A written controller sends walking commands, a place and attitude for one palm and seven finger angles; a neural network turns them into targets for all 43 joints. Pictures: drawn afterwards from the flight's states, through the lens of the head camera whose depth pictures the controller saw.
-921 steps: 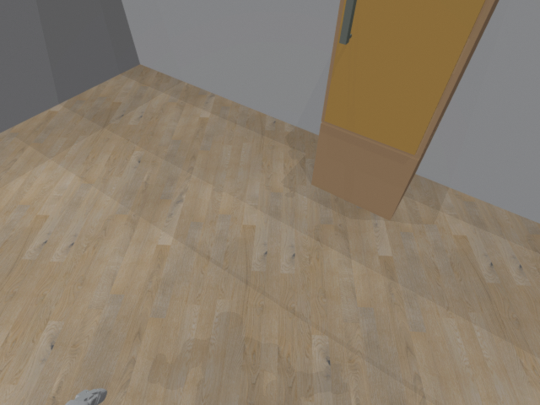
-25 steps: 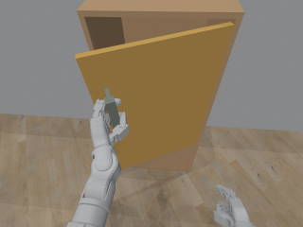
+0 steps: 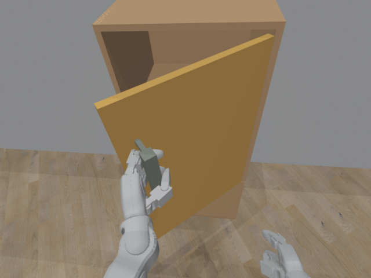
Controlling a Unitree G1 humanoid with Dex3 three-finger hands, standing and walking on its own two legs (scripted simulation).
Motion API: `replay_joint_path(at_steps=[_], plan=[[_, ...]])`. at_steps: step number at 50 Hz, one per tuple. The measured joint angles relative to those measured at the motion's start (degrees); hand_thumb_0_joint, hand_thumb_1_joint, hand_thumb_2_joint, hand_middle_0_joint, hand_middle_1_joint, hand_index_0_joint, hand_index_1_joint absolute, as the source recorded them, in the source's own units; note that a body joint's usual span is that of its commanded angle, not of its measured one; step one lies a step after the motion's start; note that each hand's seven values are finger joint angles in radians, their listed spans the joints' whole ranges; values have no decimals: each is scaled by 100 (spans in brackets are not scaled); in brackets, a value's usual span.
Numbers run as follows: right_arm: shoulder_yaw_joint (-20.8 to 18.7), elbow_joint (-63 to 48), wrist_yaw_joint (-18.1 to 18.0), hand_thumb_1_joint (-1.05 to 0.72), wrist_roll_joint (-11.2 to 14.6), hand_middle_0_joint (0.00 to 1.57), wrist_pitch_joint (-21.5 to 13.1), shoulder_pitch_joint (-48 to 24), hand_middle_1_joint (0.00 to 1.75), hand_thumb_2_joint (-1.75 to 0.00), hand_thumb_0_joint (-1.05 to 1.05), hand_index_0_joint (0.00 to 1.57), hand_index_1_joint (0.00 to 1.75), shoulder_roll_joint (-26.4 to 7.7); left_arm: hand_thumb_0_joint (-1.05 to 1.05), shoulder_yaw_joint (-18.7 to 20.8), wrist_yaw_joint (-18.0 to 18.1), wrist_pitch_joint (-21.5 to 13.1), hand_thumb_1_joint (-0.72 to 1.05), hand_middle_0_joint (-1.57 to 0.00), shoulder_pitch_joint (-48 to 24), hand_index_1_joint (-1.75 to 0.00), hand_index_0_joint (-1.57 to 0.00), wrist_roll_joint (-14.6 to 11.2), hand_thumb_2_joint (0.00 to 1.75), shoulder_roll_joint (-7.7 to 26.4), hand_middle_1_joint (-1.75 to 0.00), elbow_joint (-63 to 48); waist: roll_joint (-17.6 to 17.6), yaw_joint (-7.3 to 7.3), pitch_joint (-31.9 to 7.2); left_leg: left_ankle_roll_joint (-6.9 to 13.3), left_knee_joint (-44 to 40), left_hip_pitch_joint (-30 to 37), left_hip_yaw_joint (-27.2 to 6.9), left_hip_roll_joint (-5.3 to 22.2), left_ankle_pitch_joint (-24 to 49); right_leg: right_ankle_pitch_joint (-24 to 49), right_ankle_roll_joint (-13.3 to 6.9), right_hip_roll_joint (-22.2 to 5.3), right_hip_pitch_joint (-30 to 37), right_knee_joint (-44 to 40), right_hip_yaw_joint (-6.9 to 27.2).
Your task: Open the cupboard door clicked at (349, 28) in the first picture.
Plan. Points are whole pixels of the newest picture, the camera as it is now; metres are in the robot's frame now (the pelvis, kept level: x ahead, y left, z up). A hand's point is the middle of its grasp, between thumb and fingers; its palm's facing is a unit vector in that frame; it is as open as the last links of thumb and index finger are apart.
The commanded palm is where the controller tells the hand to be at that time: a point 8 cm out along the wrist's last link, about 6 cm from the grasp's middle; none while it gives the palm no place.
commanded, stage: open thumb and fingers to let go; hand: left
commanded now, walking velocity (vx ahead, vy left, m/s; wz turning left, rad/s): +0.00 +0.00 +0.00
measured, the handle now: (149, 169) +0.32 +0.09 +0.09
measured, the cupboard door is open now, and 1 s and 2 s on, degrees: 40 39 39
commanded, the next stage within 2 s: slide the hand sideways off the handle in 0.80 s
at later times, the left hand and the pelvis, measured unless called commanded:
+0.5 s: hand (165, 179) +0.28 +0.05 +0.11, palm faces +0.32 -0.95 -0.02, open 12.6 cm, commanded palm +0.24 +0.10 +0.09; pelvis -0.05 +0.00 +0.01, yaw +1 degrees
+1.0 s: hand (159, 185) +0.27 +0.07 +0.10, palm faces +0.13 -0.99 -0.09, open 14.7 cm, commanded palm +0.24 +0.10 +0.09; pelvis -0.06 +0.02 +0.00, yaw +1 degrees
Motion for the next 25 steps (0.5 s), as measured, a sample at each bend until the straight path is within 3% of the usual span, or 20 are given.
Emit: replay_joint_path(at_steps=[5,11,25], plan=[[11,173,-166,-91,-37,20,-89,-86,30,-89,1,20,30,-34,3,202,184,-86,61,-35,-551,-132,-36,57,76,-193,-130,568,-57,104,59,-33,4,-75,-82,-28,113,71,-41,-40,-35,-4,-76],[21,162,-274,-91,-44,20,-209,-51,30,-89,1,20,30,-49,3,486,161,-262,47,-36,-865,-130,-36,84,71,-324,-129,954,-90,124,92,-50,-120,-69,-122,-52,298,242,-81,-59,1,-150,-115],[53,396,-415,-90,-14,20,-279,53,30,-89,1,20,30,-53,1,835,139,-586,-27,-31,-1872,-120,-31,38,40,-516,-120,2213,-169,100,195,21,-409,4,-25,-125,631,671,-42,-86,110,-567,-16]])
